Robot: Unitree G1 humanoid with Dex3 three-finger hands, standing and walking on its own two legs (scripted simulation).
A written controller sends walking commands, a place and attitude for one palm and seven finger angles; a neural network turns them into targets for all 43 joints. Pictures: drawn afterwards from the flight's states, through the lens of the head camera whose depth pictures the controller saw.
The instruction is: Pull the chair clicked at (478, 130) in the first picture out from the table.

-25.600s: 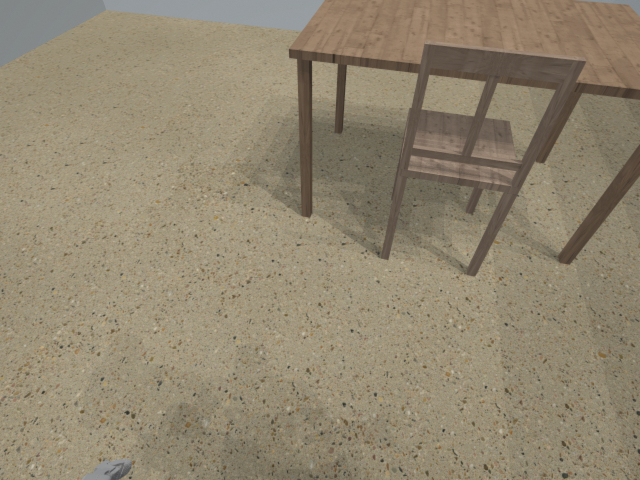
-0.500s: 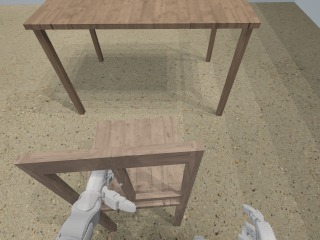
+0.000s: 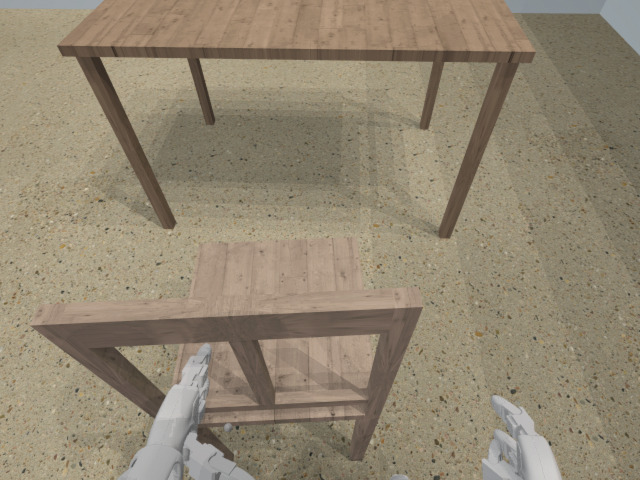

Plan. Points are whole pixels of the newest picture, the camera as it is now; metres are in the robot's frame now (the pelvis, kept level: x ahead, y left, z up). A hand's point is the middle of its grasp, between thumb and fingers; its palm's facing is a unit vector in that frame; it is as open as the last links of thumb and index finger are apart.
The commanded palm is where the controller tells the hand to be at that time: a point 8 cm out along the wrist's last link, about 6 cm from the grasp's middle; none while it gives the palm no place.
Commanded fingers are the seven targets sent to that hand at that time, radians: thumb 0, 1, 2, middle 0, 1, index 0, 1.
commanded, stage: draw the fingers out of the gap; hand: left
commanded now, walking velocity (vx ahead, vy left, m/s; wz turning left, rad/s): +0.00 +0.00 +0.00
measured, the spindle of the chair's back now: (256, 371) +0.28 +0.10 -0.05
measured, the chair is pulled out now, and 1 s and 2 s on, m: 0.65 0.65 0.65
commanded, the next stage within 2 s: draw the hand back to the body in 0.46 s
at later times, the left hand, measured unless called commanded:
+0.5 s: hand out of the picture +0.14 +0.12 -0.03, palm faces -0.08 -0.99 -0.11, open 17.5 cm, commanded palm +0.11 +0.17 -0.01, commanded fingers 0.00 -0.55 0.20 0.00 0.00 0.00 0.00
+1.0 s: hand (171, 471) +0.14 +0.15 +0.05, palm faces -0.04 -0.99 -0.09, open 17.5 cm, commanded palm +0.11 +0.22 +0.08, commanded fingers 0.00 -0.48 0.23 -0.01 -0.01 -0.01 -0.01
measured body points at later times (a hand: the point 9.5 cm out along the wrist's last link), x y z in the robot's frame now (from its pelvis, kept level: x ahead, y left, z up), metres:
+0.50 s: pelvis -0.01 +0.01 -0.01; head +0.02 +0.00 +0.44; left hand +0.14 +0.17 -0.01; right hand +0.17 -0.23 -0.08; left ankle -0.04 +0.12 -0.69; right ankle +0.02 -0.13 -0.69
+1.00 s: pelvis -0.02 +0.00 -0.03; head +0.02 -0.01 +0.42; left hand +0.14 +0.20 +0.06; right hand +0.17 -0.22 -0.11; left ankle -0.04 +0.12 -0.69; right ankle +0.02 -0.13 -0.69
